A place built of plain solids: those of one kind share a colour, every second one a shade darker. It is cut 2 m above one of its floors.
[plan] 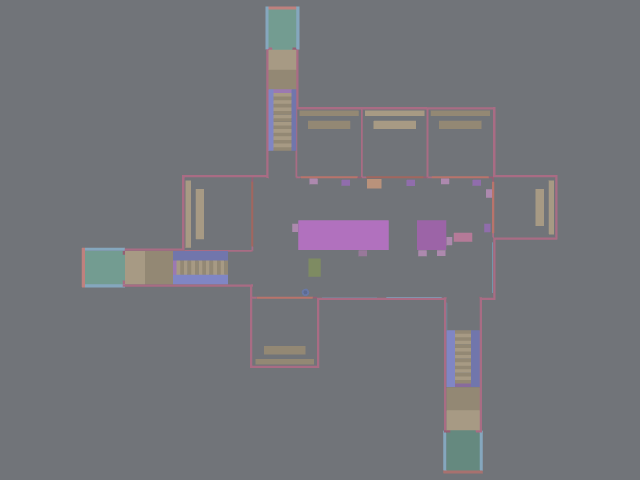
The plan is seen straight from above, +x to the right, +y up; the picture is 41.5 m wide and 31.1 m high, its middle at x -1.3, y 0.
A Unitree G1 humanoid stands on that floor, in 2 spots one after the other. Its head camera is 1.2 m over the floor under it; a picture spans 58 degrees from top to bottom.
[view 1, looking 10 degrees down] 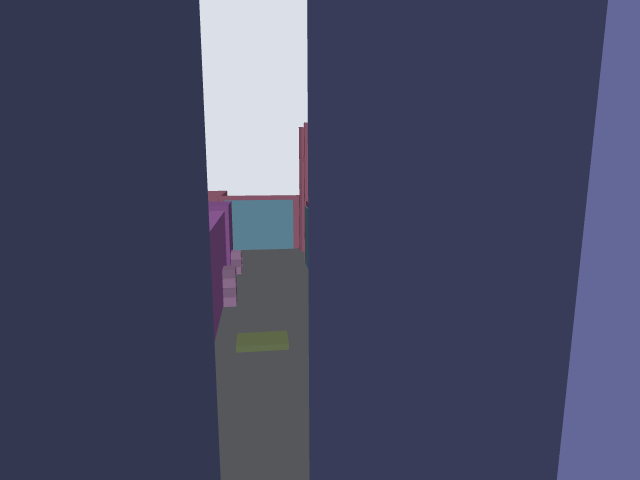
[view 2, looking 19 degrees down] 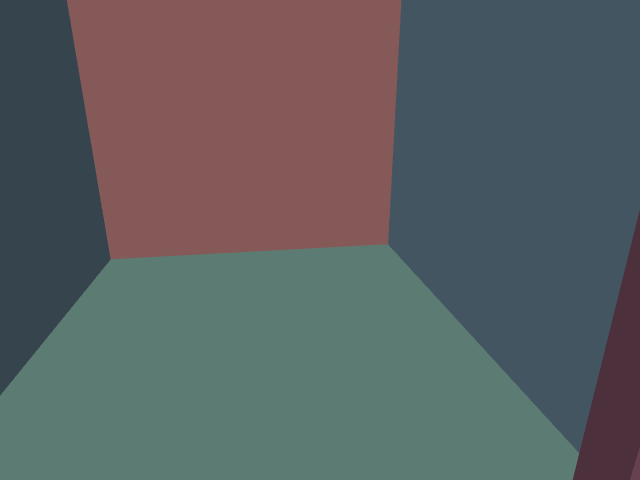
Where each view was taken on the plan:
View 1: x -11.39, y -1.79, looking -8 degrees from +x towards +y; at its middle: cheek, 3.40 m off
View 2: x -13.28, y -1.79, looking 171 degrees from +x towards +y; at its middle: opp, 3.48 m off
